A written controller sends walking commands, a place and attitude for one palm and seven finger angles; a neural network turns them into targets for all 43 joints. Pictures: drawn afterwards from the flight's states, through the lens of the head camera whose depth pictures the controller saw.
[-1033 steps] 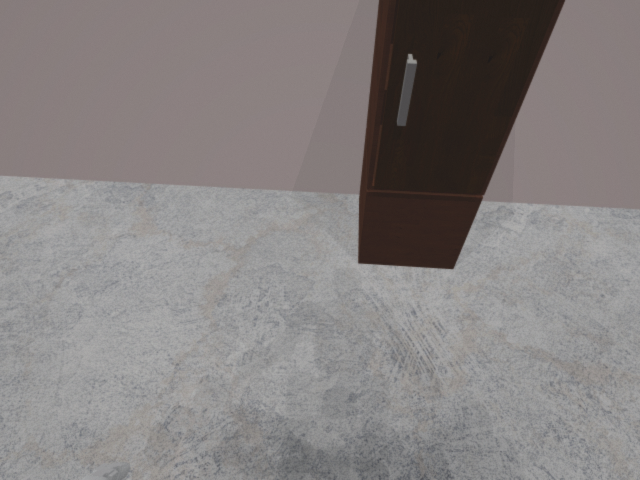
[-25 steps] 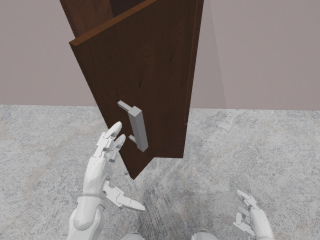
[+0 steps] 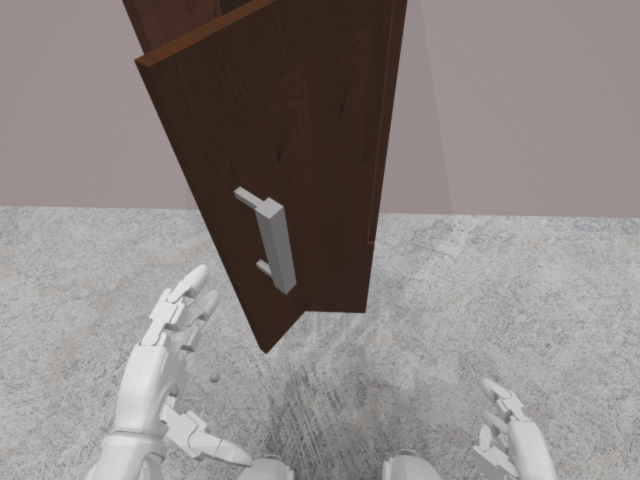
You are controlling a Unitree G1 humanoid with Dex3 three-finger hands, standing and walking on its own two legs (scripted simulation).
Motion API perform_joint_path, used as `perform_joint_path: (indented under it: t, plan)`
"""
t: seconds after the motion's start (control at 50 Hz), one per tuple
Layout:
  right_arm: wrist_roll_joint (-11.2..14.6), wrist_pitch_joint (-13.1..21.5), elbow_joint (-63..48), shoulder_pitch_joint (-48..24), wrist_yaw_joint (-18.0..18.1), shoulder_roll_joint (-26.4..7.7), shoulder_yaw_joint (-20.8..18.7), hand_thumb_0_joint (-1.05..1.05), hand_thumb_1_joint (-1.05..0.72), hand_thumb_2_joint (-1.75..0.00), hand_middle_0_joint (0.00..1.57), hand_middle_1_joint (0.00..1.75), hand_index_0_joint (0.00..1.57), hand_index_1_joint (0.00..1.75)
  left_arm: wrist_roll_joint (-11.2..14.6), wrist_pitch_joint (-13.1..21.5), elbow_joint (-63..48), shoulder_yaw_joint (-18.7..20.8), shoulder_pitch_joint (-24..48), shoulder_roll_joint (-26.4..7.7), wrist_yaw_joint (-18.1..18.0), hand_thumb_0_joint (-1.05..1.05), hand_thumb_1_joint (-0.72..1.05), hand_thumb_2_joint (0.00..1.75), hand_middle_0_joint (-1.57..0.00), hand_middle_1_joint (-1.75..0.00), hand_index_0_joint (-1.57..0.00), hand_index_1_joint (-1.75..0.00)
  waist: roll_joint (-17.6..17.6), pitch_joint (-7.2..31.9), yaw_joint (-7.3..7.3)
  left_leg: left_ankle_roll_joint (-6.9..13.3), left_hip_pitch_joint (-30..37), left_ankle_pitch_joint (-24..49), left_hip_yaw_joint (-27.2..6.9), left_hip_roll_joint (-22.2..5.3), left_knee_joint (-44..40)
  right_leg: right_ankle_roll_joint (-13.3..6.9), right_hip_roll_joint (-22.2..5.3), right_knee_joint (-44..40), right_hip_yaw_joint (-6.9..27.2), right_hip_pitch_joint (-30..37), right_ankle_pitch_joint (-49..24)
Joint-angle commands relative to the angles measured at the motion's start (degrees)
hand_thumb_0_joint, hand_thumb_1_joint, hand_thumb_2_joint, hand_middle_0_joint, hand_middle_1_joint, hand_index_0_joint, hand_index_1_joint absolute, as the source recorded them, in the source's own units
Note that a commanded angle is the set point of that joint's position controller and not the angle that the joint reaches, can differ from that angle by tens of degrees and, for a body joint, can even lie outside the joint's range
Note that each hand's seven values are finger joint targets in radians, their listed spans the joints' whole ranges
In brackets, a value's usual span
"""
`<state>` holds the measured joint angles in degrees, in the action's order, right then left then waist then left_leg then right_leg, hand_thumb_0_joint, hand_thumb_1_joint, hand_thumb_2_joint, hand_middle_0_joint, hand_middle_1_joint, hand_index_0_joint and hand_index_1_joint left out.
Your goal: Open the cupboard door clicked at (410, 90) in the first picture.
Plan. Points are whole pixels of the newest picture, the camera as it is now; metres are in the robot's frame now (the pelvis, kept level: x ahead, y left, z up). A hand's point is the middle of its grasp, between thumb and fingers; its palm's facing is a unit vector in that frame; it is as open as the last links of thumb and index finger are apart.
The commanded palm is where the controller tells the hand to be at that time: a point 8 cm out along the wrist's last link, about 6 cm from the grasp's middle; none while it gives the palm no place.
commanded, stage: draw the hand back to the body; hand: left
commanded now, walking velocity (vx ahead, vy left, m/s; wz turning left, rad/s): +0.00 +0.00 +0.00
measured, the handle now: (266, 243) +0.38 +0.10 +0.08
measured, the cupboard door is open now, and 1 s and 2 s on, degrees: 54 54 54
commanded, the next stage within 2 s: step back with the hand held close in 1.54 s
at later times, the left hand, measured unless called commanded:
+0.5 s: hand (133, 360) +0.21 +0.18 +0.14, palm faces +0.04 -0.99 -0.14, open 16.1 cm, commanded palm +0.18 +0.24 +0.15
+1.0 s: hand (11, 306) +0.23 +0.26 +0.20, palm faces +0.36 -0.83 -0.42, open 11.0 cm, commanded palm +0.18 +0.30 +0.22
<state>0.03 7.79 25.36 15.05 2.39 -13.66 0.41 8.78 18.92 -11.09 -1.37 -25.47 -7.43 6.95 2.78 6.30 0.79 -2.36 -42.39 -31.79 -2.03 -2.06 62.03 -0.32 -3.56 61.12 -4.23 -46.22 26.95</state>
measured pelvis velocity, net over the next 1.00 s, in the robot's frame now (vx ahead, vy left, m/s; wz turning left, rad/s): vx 0.03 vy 0.02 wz -0.03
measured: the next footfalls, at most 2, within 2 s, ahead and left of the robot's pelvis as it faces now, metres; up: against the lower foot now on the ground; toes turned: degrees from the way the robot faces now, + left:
none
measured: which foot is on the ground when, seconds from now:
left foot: down 0.00-1.00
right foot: down 0.00-1.00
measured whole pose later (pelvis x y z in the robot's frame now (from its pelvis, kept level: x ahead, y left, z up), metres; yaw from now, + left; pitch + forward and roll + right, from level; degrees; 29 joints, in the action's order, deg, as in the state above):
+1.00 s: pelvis +0.03 +0.02 +0.07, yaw -2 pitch -3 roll -1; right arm -0.9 9.3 35.6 12.6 5.3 -12.8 2.3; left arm 0.8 4.6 -21.2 14.2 -28.4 -17.7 -6.5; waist 4.3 -0.8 3.7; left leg -0.8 -5.1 -19.0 1.0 -2.0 27.1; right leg 1.4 -2.3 26.3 -2.9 -9.4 13.9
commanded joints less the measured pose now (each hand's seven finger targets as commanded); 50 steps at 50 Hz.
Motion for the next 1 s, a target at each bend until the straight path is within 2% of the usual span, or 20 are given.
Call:
perform_joint_path:
  t: [0.0,0.06,0.08,0.12,0.16,0.22,0.32,0.34,0.44,0.46,0.48,0.5,0.54,0.62,0.66,0.76,0.84,0.9,0.94,0.98]
  plan:
    - [0.47,3.79,-9.80,-2.57,1.09,-5.25,-2.10,0.00,-0.90,-0.90,0.20,0.30,0.20,0.30,0.15,2.96,-16.52,5.09,5.82,-6.74,-1.38,0.00,-0.50,0.30,-0.15,-0.30,-0.15,-0.30,-2.73,12.73,-0.41,2.54,1.59,12.27,1.48,3.68,-9.98,-0.77,2.71,-11.23,2.56,14.99,-8.06]
    - [1.00,3.89,-10.28,-2.38,1.28,-4.98,-1.65,0.00,-0.90,-0.90,0.20,0.30,0.20,0.30,0.82,0.84,-18.58,5.32,3.99,-6.68,-1.83,0.00,-0.50,0.30,-0.15,-0.30,-0.15,-0.30,-1.68,13.20,-0.07,2.57,4.24,14.00,1.41,3.59,-12.15,-0.65,3.04,-11.96,1.39,17.08,-10.63]
    - [1.09,3.88,-10.28,-2.41,1.29,-4.82,-1.41,0.00,-0.90,-0.90,0.20,0.30,0.20,0.30,1.01,-0.07,-18.26,5.37,2.44,-6.42,-1.78,0.00,-0.50,0.30,-0.15,-0.30,-0.15,-0.30,-1.48,12.30,0.23,2.51,4.60,14.45,1.47,3.59,-12.85,-0.65,3.14,-12.35,1.05,17.63,-11.41]
    - [1.29,3.73,-9.92,-2.60,1.43,-5.00,-1.27,0.00,-0.90,-0.90,0.20,0.30,0.20,0.30,1.66,-1.80,-16.02,7.01,0.56,-7.15,-1.57,0.00,-0.50,0.30,-0.15,-0.30,-0.15,-0.30,-5.43,10.54,0.05,2.61,4.07,14.31,1.26,3.39,-13.55,-0.33,3.33,-13.94,1.02,18.73,-10.76]
    - [1.50,3.86,-10.02,-2.73,1.44,-5.13,-1.03,0.00,-0.90,-0.90,0.20,0.30,0.20,0.30,2.18,-3.03,-16.83,6.69,0.68,-6.72,-0.90,0.00,-0.50,0.30,-0.15,-0.30,-0.15,-0.30,-3.66,7.86,-0.24,2.48,4.91,13.29,1.45,3.37,-14.76,-0.22,3.27,-14.85,0.73,18.17,-10.12]
    - [1.58,4.13,-10.00,-3.09,1.54,-5.30,-0.76,0.00,-0.90,-0.90,0.20,0.30,0.20,0.30,2.86,-4.42,-17.12,7.77,-0.35,-7.50,-0.05,0.00,-0.50,0.30,-0.15,-0.30,-0.15,-0.30,-4.22,6.03,-0.13,2.52,5.69,12.72,1.32,3.25,-15.90,-0.14,3.35,-16.42,0.64,18.81,-8.84]
    - [1.68,5.25,-9.34,-3.03,1.91,-5.41,-0.63,0.00,-0.90,-0.90,0.20,0.30,0.20,0.30,4.38,-4.38,-20.37,11.93,-0.21,-10.57,1.20,0.00,-0.50,0.30,-0.15,-0.30,-0.15,-0.30,-3.22,7.15,0.58,2.51,8.66,15.24,1.29,3.19,-17.06,-0.28,3.45,-17.36,0.59,21.63,-11.60]
    - [1.75,5.55,-9.42,-3.15,1.93,-5.24,-0.42,0.00,-0.90,-0.90,0.20,0.30,0.20,0.30,4.88,-4.40,-20.96,11.58,-0.22,-9.89,1.73,0.00,-0.50,0.30,-0.15,-0.30,-0.15,-0.30,-1.73,6.38,0.50,2.49,9.20,15.48,1.40,3.32,-17.24,-0.24,3.40,-17.59,0.52,21.56,-12.29]
    - [2.08,6.73,-8.06,-3.56,2.29,-5.58,-0.16,0.00,-0.90,-0.90,0.20,0.30,0.20,0.30,6.89,-5.71,-21.22,13.43,0.69,-10.84,4.17,0.00,-0.32,0.37,-0.16,-0.30,-0.16,-0.30,-1.65,5.17,0.36,2.41,11.44,17.00,0.85,3.11,-18.84,-0.10,3.59,-18.96,0.02,23.16,-14.34]
    - [1.17,5.77,-7.19,-3.20,3.75,-5.36,-1.06,0.00,-0.90,-0.90,0.20,0.30,0.20,0.30,-2.89,-7.44,-25.73,16.10,2.20,-21.62,-3.76,0.00,-0.29,0.39,-0.16,-0.30,-0.16,-0.30,-0.20,6.43,2.34,2.86,13.28,17.25,2.77,2.26,-21.76,-0.79,2.31,-22.54,2.85,26.03,-14.07]
    - [0.64,5.56,-7.09,-3.01,4.10,-4.16,-0.38,0.00,-0.90,-0.90,0.20,0.30,0.20,0.30,-3.69,-9.22,-24.37,13.75,-1.64,-15.71,-7.14,0.00,-0.26,0.40,-0.16,-0.30,-0.16,-0.30,0.16,3.83,1.21,2.79,14.30,17.47,2.85,2.74,-22.90,-0.68,2.13,-23.80,1.88,25.84,-14.24]
    - [0.61,5.20,-6.40,-2.87,4.13,-3.99,-0.12,0.00,-0.90,-0.90,0.20,0.30,0.20,0.30,-5.24,-10.49,-23.96,11.22,-2.85,-13.42,-9.00,0.00,-0.22,0.42,-0.16,-0.30,-0.16,-0.30,-0.40,1.81,1.05,2.87,15.46,18.57,2.84,2.39,-23.63,-0.46,2.18,-24.24,1.18,25.99,-14.91]
    - [0.49,4.52,-5.39,-3.96,4.45,-4.19,-0.21,0.00,-0.90,-0.90,0.20,0.30,0.20,0.30,-6.44,-11.64,-23.68,12.26,-1.88,-14.65,-11.30,0.00,-0.15,0.45,-0.16,-0.30,-0.16,-0.30,-3.24,0.77,0.88,3.16,18.10,19.47,2.98,1.94,-25.01,-0.07,2.27,-26.64,1.11,27.63,-15.40]
    - [0.04,4.43,-3.66,-5.82,4.89,-4.47,0.27,0.00,-0.90,-0.90,0.20,0.30,0.20,0.30,-7.76,-11.90,-22.82,14.02,-0.20,-16.18,-13.66,0.00,-0.01,0.51,-0.17,-0.30,-0.17,-0.30,-0.60,-0.65,1.27,3.10,22.54,20.58,2.98,1.85,-29.42,-0.22,2.23,-30.00,0.69,31.55,-16.14]
    - [-0.08,4.60,-2.92,-6.30,4.96,-4.33,0.23,0.00,-0.90,-0.90,0.20,0.30,0.20,0.30,-8.07,-11.62,-22.72,15.55,-0.63,-16.95,-14.27,0.00,0.06,0.54,-0.17,-0.30,-0.17,-0.30,-1.20,-0.65,1.65,3.12,24.83,22.05,3.04,1.63,-31.41,-0.15,2.41,-30.95,0.42,33.41,-17.31]
    - [-0.43,5.06,-0.92,-7.85,4.72,-4.35,0.30,0.00,-0.90,-0.90,0.20,0.30,0.20,0.30,-8.16,-11.14,-21.97,18.09,0.34,-17.83,-14.78,0.00,0.23,0.62,-0.18,-0.30,-0.18,-0.30,-1.08,-1.99,2.22,3.00,28.44,24.94,3.11,1.26,-35.85,-0.14,2.58,-34.28,0.23,38.06,-19.66]
    - [-0.64,5.29,0.25,-8.74,4.07,-4.32,0.18,0.00,-0.90,-0.90,0.20,0.30,0.20,0.30,-8.14,-10.73,-22.12,19.71,0.26,-18.21,-14.68,0.00,0.37,0.68,-0.18,-0.30,-0.18,-0.30,0.92,-2.84,2.65,2.78,30.59,29.68,3.44,1.12,-38.20,-0.22,2.59,-35.98,0.34,41.22,-23.69]
    - [-0.74,5.02,1.01,-8.92,3.67,-4.44,-0.25,0.00,-0.90,-0.90,0.20,0.30,0.20,0.30,-8.15,-10.48,-22.16,21.92,0.75,-19.32,-14.70,0.00,0.48,0.72,-0.19,-0.30,-0.19,-0.30,-0.10,-2.50,2.91,2.62,32.36,32.25,3.61,0.81,-39.54,-0.16,3.02,-37.10,0.17,42.57,-25.14]
    - [-0.79,5.03,1.30,-9.23,3.50,-4.50,-0.33,0.00,-0.90,-0.90,0.20,0.30,0.20,0.30,-8.07,-10.22,-22.92,22.75,1.84,-19.73,-14.57,0.00,0.55,0.75,-0.19,-0.30,-0.19,-0.30,1.51,-2.82,2.87,2.56,33.31,33.58,3.75,0.82,-40.10,-0.19,2.93,-37.83,0.50,43.32,-26.17]
    - [-0.96,4.81,1.67,-9.20,3.34,-4.48,-0.57,0.00,-0.90,-0.90,0.20,0.30,0.20,0.30,-8.05,-10.11,-22.86,24.19,1.82,-20.27,-14.62,0.00,0.62,0.78,-0.19,-0.30,-0.19,-0.30,1.19,-2.09,3.18,2.48,34.37,35.65,3.84,0.75,-40.57,-0.12,3.11,-38.21,0.39,44.14,-27.38]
